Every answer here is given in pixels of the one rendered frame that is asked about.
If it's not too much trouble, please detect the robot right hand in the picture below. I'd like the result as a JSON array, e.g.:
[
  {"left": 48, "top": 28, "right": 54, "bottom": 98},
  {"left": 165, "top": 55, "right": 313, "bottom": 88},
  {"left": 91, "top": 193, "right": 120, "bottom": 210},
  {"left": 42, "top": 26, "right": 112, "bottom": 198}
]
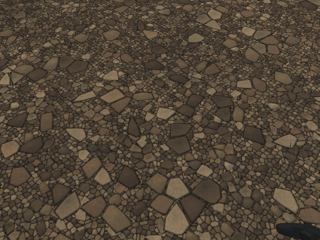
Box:
[{"left": 276, "top": 222, "right": 320, "bottom": 240}]

